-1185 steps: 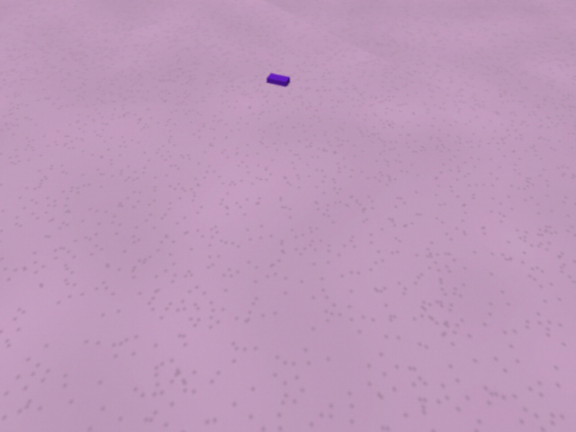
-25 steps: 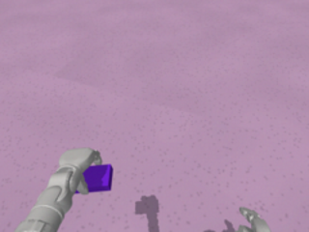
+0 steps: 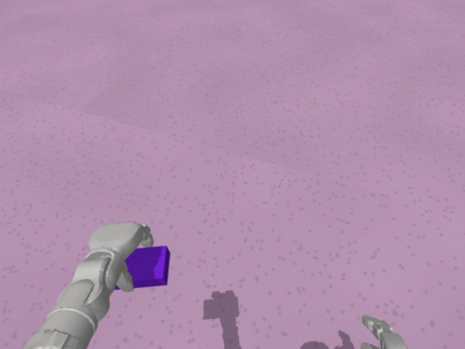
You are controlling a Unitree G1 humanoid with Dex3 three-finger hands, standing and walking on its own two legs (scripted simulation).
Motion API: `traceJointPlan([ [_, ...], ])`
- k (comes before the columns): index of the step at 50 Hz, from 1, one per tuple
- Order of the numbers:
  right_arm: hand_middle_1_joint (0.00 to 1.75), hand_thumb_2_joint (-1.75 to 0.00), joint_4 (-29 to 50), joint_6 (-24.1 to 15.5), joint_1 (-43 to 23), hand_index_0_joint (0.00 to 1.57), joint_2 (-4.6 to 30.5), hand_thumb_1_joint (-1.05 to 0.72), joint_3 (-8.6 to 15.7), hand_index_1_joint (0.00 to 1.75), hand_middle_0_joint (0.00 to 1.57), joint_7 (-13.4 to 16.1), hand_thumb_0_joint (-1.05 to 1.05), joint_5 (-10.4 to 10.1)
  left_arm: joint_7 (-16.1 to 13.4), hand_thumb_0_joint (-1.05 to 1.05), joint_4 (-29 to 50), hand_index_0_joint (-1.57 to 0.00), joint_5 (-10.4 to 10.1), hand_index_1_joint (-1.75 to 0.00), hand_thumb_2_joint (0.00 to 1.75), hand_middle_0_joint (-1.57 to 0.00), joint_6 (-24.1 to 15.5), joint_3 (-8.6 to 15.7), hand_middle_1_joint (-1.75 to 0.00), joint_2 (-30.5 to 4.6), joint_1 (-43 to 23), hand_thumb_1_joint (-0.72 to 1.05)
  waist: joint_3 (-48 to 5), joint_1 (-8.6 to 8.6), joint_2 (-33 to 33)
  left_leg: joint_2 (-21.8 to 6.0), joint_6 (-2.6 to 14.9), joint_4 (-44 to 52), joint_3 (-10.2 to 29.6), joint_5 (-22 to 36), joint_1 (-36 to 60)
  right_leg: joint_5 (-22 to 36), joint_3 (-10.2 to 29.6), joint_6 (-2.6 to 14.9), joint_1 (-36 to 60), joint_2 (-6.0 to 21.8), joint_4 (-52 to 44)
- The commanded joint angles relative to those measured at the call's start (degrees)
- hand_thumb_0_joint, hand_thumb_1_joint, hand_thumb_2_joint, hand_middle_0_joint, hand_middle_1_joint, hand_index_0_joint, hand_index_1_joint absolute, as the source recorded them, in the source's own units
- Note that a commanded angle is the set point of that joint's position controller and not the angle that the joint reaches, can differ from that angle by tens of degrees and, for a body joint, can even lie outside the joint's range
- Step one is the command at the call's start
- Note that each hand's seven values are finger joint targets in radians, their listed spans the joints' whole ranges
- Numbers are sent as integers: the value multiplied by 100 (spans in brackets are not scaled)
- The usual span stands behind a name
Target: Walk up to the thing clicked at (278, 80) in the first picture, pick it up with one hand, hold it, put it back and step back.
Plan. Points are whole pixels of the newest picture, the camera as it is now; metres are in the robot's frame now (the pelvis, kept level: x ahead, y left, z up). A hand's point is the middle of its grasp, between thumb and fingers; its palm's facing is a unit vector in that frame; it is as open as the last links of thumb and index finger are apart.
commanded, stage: crouch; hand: left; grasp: from above
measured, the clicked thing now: (133, 268) +0.30 +0.22 -0.09
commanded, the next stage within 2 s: lower in 2.00 s
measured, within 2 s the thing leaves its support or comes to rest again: neither
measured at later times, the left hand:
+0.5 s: hand (145, 270) +0.33 +0.23 -0.17, palm faces -0.43 +0.04 -0.90, open 9.5 cm
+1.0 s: hand (170, 279) +0.40 +0.23 -0.41, palm faces -0.43 +0.00 -0.90, open 9.5 cm
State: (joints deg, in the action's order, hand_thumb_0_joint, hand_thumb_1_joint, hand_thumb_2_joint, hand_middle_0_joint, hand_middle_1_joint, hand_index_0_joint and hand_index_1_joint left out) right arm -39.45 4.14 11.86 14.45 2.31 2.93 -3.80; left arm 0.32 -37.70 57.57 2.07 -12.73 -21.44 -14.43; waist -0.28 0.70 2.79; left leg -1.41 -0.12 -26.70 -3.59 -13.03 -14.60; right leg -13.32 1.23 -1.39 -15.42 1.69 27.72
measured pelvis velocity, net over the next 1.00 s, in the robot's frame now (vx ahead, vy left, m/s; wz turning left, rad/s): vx -0.07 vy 0.01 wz -0.01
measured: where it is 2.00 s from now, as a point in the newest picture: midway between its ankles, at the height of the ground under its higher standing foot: outside the picture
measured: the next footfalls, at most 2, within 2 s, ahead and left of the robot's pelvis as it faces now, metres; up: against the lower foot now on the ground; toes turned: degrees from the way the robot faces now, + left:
none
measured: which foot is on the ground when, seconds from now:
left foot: down 0.00-1.00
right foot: down 0.00-1.00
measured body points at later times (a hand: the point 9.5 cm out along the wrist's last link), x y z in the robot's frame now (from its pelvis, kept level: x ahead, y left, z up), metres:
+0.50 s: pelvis -0.02 +0.00 -0.07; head +0.07 +0.01 +0.37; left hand +0.34 +0.22 -0.12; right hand +0.07 -0.28 -0.18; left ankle +0.01 +0.12 -0.74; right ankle +0.01 -0.14 -0.74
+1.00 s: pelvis -0.07 +0.01 -0.27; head +0.14 +0.03 +0.12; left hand +0.42 +0.22 -0.36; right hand -0.04 -0.26 -0.40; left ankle +0.01 +0.12 -0.74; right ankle +0.01 -0.13 -0.74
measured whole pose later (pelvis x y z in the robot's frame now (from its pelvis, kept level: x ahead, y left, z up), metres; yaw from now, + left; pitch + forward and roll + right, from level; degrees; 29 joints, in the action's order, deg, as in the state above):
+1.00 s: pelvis -0.07 +0.01 -0.27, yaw -1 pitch +37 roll -4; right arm -42.9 -2.1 13.2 12.8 0.9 -0.8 4.3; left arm -20.6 -77.2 68.0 -2.6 -0.6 -29.6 -51.5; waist -10.9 -12.1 2.9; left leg -2.4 1.0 -106.0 1.8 -36.1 -107.1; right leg -35.8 -0.6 -2.2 -104.6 1.2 103.4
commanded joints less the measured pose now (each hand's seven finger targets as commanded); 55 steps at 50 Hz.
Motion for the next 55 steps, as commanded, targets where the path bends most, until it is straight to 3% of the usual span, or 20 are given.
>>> traceJointPlan([
  [1,30,-90,743,-231,-418,20,712,-89,217,30,20,20,0,22,-339,0,770,-113,-8,-49,54,-110,8,531,-52,-1034,-1829,75,-1244,-65,-461,209,106,211,65,1033,587,905,-139,139,232,-266,-436],
  [6,30,-90,714,-181,-311,20,743,-89,263,30,20,-4,0,41,-509,0,461,-114,101,-46,57,-113,-149,504,-46,-958,-1688,75,-1146,-133,-520,230,94,120,76,963,447,835,-138,152,29,-244,-342],
  [12,30,-90,487,-112,-34,20,776,-89,330,30,20,-98,0,170,-1228,0,-361,-114,384,-44,57,-114,-280,540,-44,-958,-2335,77,-1284,-306,-379,225,50,-420,99,875,-80,785,-173,172,-564,-226,139],
  [16,30,-90,229,-159,304,20,836,-89,410,30,20,-177,0,267,-1666,0,-1011,-116,624,-44,60,-116,-336,449,-44,-716,-2919,78,-1772,-541,-348,203,31,-1398,130,732,-849,741,-119,181,-1434,-216,1006],
  [18,30,-90,174,-200,446,20,849,-89,463,30,20,-198,0,325,-1896,0,-1210,-117,780,-46,62,-117,-365,607,-45,-888,-3200,80,-2110,-506,-196,199,6,-1929,126,650,-1349,660,-112,208,-1896,-212,1487],
  [22,30,-90,156,-310,672,20,911,-90,506,30,20,-225,0,415,-2241,0,-2005,-119,898,-45,57,-117,-341,545,-46,-681,-3611,81,-2544,-685,-14,103,4,-2902,236,517,-2142,381,-219,273,-3162,-277,2452],
  [25,30,-90,133,-387,738,20,946,-90,505,30,20,-208,0,488,-2436,0,-2456,-118,908,-45,55,-117,-287,755,-46,-978,-3841,81,-2961,-646,107,100,25,-3550,286,311,-2954,157,-282,303,-3783,-296,3119],
  [27,30,-90,144,-434,795,20,978,-90,526,30,20,-180,0,519,-2489,0,-2485,-118,910,-44,59,-118,-275,841,-44,-1147,-4179,79,-3227,-703,213,100,34,-3892,317,-10,-3452,-68,-298,322,-4161,-314,3522],
  [29,30,-90,133,-480,822,20,948,-90,487,30,20,-164,0,551,-2495,0,-2723,-117,854,-45,59,-117,-237,787,-44,-1014,-4286,78,-3336,-849,175,96,63,-4247,347,-331,-4076,-292,-316,321,-4522,-313,3889],
  [31,30,-90,154,-518,857,20,992,-90,517,30,20,-149,0,562,-2486,0,-2625,-117,828,-45,60,-117,-226,921,-45,-1267,-4518,78,-3842,-841,217,95,97,-4638,338,-497,-4442,-391,-302,323,-4720,-298,4235],
  [34,30,-90,118,-564,880,20,1043,-90,511,30,20,-140,0,625,-2435,0,-2704,-113,779,-45,58,-112,-191,1033,-46,-1414,-4710,74,-3997,-902,335,48,53,-4943,509,-784,-4858,-678,-375,357,-5349,-268,4760],
  [42,30,-90,23,-646,985,20,1131,-89,398,30,20,-178,0,749,-2326,0,-2884,-108,919,-46,59,-107,-319,1293,-47,-1950,-5635,68,-4302,-1240,607,31,67,-5945,737,-1705,-5855,-1479,-473,376,-6983,-219,5834],
  [43,30,-90,-6,-653,1035,20,1115,-89,391,30,20,-188,0,761,-2340,0,-2627,-109,916,-44,56,-107,-383,1322,-46,-2018,-5962,69,-4471,-1303,726,32,61,-6056,772,-1740,-5841,-1518,-500,390,-7126,-221,5962],
  [46,30,-90,-56,-712,1100,20,1132,-89,302,30,20,-272,0,792,-2325,0,-3166,-109,1013,-45,55,-106,-442,1328,-47,-2021,-5710,70,-4541,-1366,638,70,104,-6538,706,-1621,-6336,-1419,-523,374,-7368,-209,6291],
  [48,30,-90,-125,-737,1185,20,1128,-89,284,30,20,-317,0,838,-2364,0,-2862,-109,1026,-46,55,-106,-522,1472,-49,-2296,-6134,71,-4846,-1386,806,78,107,-6808,660,-1520,-6415,-1318,-528,368,-7432,-207,6495],
  [49,30,-90,-119,-762,1185,20,1177,-89,261,30,20,-351,0,858,-2350,0,-3232,-110,1078,-47,57,-108,-490,1400,-49,-2178,-5978,73,-4736,-1475,871,60,78,-6872,741,-1510,-6390,-1352,-558,362,-7688,-169,6617],
  [50,30,-90,-153,-770,1168,20,1189,-89,250,30,20,-371,0,861,-2344,0,-3047,-111,1086,-46,55,-107,-509,1378,-49,-2182,-6226,74,-4846,-1469,1077,54,74,-6987,723,-1385,-6348,-1291,-568,385,-7862,-188,6744],
  [51,30,-90,-156,-788,1200,20,1239,-89,250,30,20,-401,0,876,-2352,0,-3160,-111,1126,-45,54,-107,-502,1486,-49,-2394,-6324,74,-4828,-1491,1166,52,52,-7054,762,-1387,-6399,-1295,-584,384,-7948,-160,6865],
  [54,30,-90,-192,-802,1249,20,1244,-89,200,30,20,-483,0,919,-2361,0,-3265,-111,1168,-45,53,-107,-523,1537,-49,-2471,-6445,74,-4913,-1540,1283,65,54,-7375,708,-1296,-6595,-1209,-613,386,-8114,-165,7129],
  [55,30,-90,-226,-801,1246,20,1227,-89,199,30,20,-502,0,930,-2371,0,-2933,-110,1171,-45,53,-106,-566,1633,-48,-2683,-6695,74,-4942,-1528,1340,59,52,-7454,687,-1376,-6696,-1245,-634,393,-8142,-181,7221],
])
